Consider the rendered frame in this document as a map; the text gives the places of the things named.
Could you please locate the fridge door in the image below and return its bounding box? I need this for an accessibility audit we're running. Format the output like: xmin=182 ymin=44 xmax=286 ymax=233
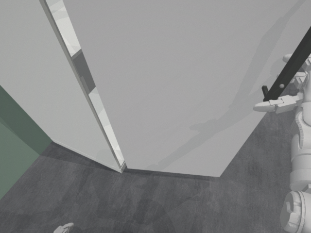
xmin=63 ymin=0 xmax=311 ymax=177

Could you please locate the right robot hand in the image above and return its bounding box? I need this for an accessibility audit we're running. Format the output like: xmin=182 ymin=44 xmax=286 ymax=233
xmin=253 ymin=53 xmax=311 ymax=114

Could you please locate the right robot forearm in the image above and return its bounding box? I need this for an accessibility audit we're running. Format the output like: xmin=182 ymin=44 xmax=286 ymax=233
xmin=289 ymin=102 xmax=311 ymax=194

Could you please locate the right robot upper arm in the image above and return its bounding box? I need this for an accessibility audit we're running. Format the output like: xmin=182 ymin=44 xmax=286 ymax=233
xmin=280 ymin=191 xmax=311 ymax=233

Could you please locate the handle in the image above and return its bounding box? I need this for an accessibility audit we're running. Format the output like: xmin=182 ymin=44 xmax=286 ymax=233
xmin=262 ymin=26 xmax=311 ymax=102

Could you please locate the left robot hand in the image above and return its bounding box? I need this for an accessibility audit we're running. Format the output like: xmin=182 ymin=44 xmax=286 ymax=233
xmin=53 ymin=223 xmax=74 ymax=233

